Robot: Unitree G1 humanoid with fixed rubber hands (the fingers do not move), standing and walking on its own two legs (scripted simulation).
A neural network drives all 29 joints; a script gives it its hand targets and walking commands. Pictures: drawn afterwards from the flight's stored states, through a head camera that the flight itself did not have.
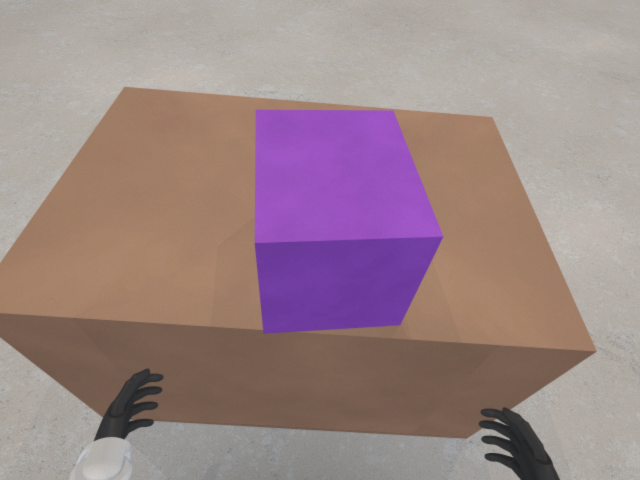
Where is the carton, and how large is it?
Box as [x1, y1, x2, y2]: [255, 110, 442, 333]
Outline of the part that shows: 256,110 255,251 263,333 400,324 442,238 442,234 393,111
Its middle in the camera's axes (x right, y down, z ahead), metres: +0.02 -0.04 +0.67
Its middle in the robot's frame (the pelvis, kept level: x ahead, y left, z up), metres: +0.52 +0.00 -0.01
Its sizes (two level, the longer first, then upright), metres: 0.292 0.240 0.243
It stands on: a pedestal, 0.63 m high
